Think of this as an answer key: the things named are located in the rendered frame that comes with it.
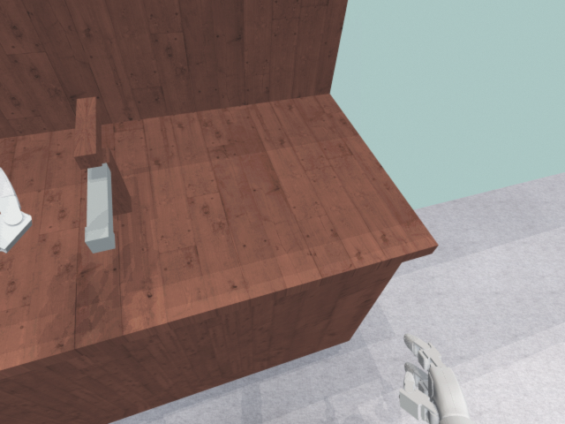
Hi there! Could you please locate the left robot hand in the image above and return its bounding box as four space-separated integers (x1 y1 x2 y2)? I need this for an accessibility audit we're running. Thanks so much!
0 167 32 254

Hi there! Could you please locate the tap lever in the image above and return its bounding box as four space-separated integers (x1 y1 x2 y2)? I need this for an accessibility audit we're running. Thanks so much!
85 156 116 254

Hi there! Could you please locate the right robot hand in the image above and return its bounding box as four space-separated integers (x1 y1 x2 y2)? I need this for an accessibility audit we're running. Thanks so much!
399 333 471 424

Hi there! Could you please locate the counter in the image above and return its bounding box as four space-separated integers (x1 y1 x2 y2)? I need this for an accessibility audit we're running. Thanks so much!
0 0 438 424

